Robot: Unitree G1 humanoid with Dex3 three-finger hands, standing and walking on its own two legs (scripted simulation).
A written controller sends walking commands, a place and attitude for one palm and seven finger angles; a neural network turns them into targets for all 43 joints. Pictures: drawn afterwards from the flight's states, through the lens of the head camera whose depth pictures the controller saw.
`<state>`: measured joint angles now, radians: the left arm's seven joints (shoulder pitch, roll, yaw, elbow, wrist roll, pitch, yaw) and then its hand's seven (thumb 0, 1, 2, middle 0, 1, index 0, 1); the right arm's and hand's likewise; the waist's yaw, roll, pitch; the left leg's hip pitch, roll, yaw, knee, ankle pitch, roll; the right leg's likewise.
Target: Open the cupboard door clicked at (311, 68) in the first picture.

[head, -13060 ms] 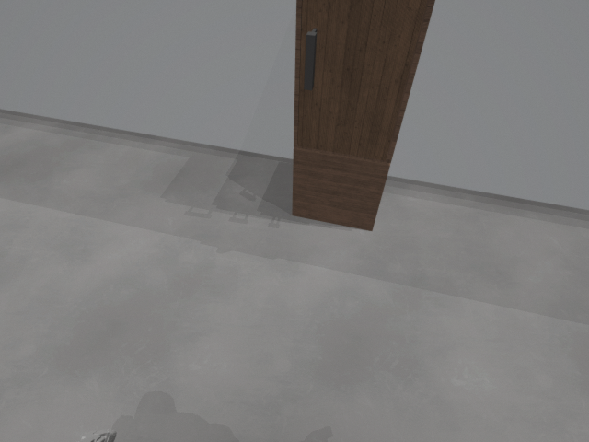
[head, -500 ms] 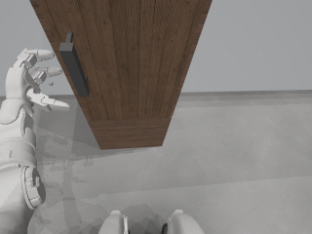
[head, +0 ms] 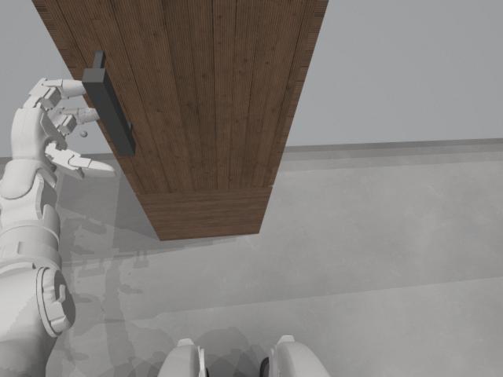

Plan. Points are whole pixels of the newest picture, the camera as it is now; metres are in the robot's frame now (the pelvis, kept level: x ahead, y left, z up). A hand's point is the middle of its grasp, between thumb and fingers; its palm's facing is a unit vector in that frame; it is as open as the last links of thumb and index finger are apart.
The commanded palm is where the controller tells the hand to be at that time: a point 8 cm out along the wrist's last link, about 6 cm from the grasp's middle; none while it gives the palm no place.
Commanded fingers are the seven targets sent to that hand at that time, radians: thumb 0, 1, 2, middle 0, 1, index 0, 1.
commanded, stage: slide the fingers in behind the handle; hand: left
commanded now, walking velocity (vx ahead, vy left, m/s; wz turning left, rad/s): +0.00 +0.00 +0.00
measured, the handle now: (114, 107) +0.52 +0.20 +0.07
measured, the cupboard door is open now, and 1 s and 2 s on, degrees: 0 0 1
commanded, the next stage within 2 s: close the thumb around the handle in 1.38 s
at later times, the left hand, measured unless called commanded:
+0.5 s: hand (109, 134) +0.47 +0.20 +0.07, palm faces +0.05 -1.00 +0.00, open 14.0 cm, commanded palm +0.44 +0.25 +0.07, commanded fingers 0.00 -0.50 0.30 -0.30 -1.20 -0.30 -1.20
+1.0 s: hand (128, 132) +0.47 +0.18 +0.07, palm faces +0.08 -1.00 +0.00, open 14.1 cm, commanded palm +0.44 +0.21 +0.07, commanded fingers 0.00 -0.50 0.30 -0.30 -1.20 -0.30 -1.20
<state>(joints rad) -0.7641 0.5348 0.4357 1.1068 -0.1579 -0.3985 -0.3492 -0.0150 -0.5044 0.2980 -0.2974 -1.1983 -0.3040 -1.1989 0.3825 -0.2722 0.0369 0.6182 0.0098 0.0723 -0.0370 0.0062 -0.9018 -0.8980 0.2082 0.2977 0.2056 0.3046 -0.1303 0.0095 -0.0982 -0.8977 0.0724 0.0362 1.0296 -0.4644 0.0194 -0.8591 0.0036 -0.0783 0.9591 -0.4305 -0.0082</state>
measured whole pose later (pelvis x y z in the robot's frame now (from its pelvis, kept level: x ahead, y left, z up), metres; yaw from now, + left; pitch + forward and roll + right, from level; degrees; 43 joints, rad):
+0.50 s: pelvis +0.00 +0.00 +0.00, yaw +0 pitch +18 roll -2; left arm -0.76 0.43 0.37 1.07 -0.13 -0.43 -0.24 -0.02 -0.50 0.30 -0.30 -1.20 -0.30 -1.20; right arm 0.36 -0.26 0.03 0.61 0.00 0.06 -0.02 0.01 -0.90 -0.90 0.21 0.30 0.21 0.30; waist -0.12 0.01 -0.11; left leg -0.88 0.07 0.04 1.03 -0.46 0.02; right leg -0.85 0.00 -0.07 0.97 -0.44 -0.01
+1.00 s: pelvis +0.00 -0.01 +0.00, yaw +0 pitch +18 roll -2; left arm -0.76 0.38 0.34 1.07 -0.13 -0.44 -0.14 -0.02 -0.50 0.30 -0.29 -1.20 -0.29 -1.20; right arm 0.38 -0.26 0.01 0.63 0.00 0.06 0.00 0.01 -0.90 -0.90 0.21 0.30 0.20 0.30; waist -0.13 0.02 -0.11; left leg -0.88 0.07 0.04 1.02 -0.46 0.01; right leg -0.86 0.00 -0.07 0.98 -0.44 -0.02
